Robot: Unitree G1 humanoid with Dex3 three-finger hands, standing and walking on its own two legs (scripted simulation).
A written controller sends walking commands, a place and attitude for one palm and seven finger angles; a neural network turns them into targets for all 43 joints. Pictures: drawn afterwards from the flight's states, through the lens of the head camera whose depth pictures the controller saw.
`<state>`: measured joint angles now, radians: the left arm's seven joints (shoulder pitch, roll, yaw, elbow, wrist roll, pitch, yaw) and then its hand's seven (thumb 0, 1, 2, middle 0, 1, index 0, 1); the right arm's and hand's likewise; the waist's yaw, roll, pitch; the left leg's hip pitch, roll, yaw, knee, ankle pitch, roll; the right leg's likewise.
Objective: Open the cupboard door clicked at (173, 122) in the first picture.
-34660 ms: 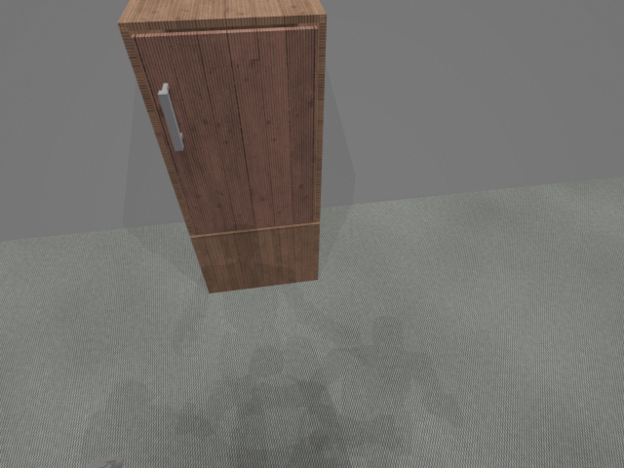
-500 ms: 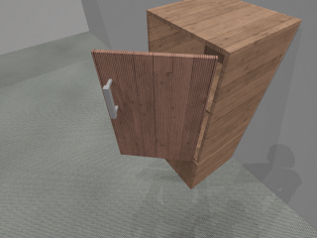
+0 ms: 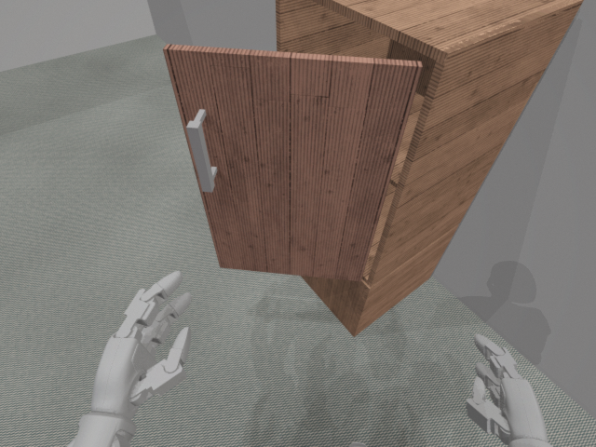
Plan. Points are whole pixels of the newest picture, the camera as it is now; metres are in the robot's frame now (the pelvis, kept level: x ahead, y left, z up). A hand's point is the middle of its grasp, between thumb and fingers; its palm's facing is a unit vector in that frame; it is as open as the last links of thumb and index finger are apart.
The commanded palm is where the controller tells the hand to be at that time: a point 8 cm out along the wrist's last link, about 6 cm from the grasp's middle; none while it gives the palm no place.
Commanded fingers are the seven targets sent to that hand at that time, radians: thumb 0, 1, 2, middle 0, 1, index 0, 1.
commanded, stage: raise the hand with hooked fingers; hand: left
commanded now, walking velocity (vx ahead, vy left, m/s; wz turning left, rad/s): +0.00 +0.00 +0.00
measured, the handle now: (204, 152) +0.58 +0.20 +0.06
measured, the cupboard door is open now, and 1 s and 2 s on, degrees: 47 47 47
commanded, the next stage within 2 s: move the hooked fingers beside the handle in 1.78 s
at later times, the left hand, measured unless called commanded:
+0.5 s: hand (129, 366) +0.22 +0.22 +0.02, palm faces -0.06 -1.00 -0.05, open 11.0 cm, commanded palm +0.19 +0.27 +0.03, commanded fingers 0.00 -0.08 0.48 -0.27 -0.93 -0.27 -0.93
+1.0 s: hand (84, 323) +0.26 +0.28 +0.05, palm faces -0.02 -1.00 -0.06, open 13.7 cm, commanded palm +0.23 +0.33 +0.06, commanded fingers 0.00 -0.50 0.30 -0.30 -1.20 -0.30 -1.20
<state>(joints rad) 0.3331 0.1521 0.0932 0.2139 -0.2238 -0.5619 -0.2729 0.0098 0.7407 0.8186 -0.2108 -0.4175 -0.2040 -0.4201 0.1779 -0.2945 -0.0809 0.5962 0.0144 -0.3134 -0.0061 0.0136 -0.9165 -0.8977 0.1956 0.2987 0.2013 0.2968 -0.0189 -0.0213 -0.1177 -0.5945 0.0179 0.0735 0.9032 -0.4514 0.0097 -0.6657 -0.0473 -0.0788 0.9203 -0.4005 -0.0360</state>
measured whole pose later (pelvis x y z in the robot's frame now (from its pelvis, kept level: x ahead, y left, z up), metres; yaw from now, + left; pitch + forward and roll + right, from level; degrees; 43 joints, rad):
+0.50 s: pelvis -0.01 +0.02 -0.02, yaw +1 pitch +12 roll -2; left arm 0.31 0.28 0.22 0.04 -0.30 -0.29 -0.37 0.00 0.14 0.57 -0.26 -0.79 -0.25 -0.79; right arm 0.28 -0.19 0.05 0.57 0.03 -0.22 -0.05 0.01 -0.90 -0.90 0.20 0.30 0.21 0.30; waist -0.01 0.04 -0.10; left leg -0.79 0.03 0.02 1.09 -0.51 0.03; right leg -0.80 -0.04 -0.12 1.02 -0.42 -0.02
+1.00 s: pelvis +0.00 +0.03 +0.00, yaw +1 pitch +10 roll -3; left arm 0.13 0.38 0.34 0.23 -0.34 -0.28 -0.47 -0.01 -0.42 0.33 -0.30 -1.15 -0.29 -1.15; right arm 0.25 -0.27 0.04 0.53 0.04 -0.25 -0.06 0.01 -0.91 -0.90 0.20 0.30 0.21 0.30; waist 0.00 0.02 -0.09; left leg -0.66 0.03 0.02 0.98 -0.49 0.04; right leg -0.67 -0.04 -0.12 0.89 -0.39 -0.01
